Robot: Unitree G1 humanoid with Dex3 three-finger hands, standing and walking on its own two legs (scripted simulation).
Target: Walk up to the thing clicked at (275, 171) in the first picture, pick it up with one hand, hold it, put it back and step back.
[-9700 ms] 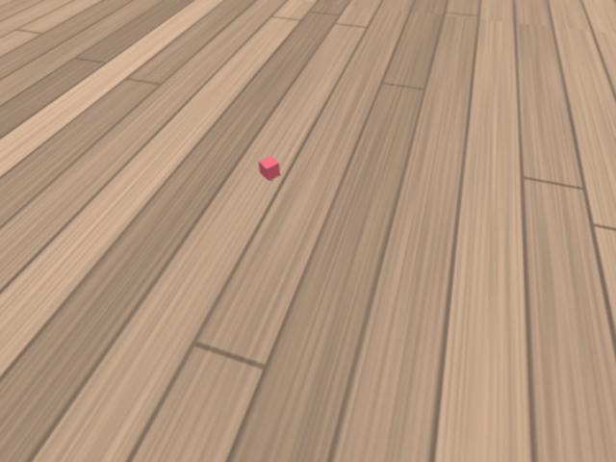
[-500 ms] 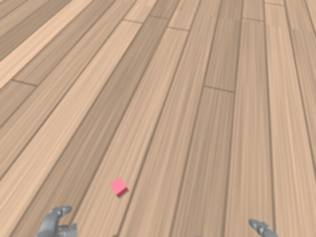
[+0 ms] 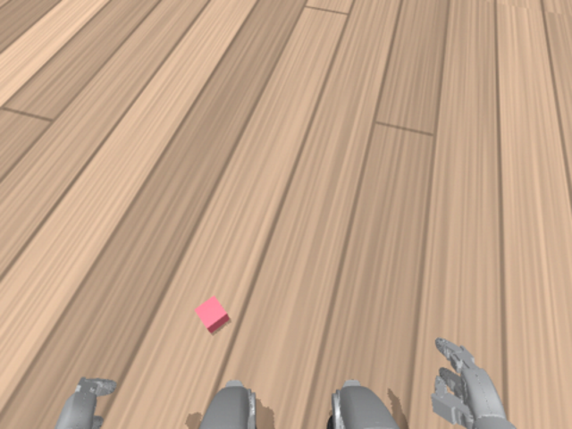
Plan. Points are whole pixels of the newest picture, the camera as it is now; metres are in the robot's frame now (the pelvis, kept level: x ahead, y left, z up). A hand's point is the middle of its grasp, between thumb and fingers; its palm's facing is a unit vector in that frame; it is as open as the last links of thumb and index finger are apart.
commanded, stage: rise first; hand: left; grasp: from above
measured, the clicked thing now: (212, 314) +0.44 +0.23 -0.66
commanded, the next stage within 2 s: none
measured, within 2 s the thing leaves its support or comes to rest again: neither
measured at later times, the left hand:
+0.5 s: hand (149, 368) +0.24 +0.29 -0.34, palm faces -0.32 -0.37 -0.87, open 13.8 cm
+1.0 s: hand (173, 334) +0.34 +0.29 -0.46, palm faces -0.28 -0.28 -0.92, open 13.7 cm
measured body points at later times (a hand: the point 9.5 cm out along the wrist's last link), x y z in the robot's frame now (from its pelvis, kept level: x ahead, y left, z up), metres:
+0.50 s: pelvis -0.05 -0.01 -0.18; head +0.13 +0.00 +0.23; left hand +0.26 +0.31 -0.29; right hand +0.11 -0.28 -0.31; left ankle +0.01 +0.12 -0.66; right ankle +0.01 -0.14 -0.66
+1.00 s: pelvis -0.09 +0.00 -0.31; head +0.12 +0.02 +0.09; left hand +0.35 +0.30 -0.41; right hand -0.05 -0.27 -0.43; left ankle +0.01 +0.12 -0.66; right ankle +0.01 -0.14 -0.66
